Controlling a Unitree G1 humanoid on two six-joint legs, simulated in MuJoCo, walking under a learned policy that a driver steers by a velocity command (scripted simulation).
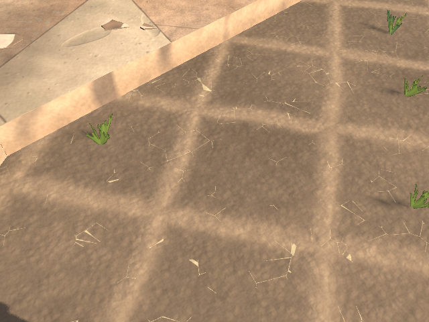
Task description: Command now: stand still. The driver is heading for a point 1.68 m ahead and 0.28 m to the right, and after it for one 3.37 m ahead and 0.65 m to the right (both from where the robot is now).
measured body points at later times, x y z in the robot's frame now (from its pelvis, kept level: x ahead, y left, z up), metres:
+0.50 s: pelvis +0.01 +0.01 +0.00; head +0.02 +0.01 +0.45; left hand +0.08 +0.26 -0.15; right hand +0.03 -0.24 -0.15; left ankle -0.04 +0.12 -0.73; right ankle +0.05 -0.13 -0.73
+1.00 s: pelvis +0.03 +0.00 +0.00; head +0.02 -0.01 +0.45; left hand +0.06 +0.25 -0.15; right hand -0.02 -0.25 -0.15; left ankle -0.04 +0.12 -0.73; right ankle +0.04 -0.12 -0.71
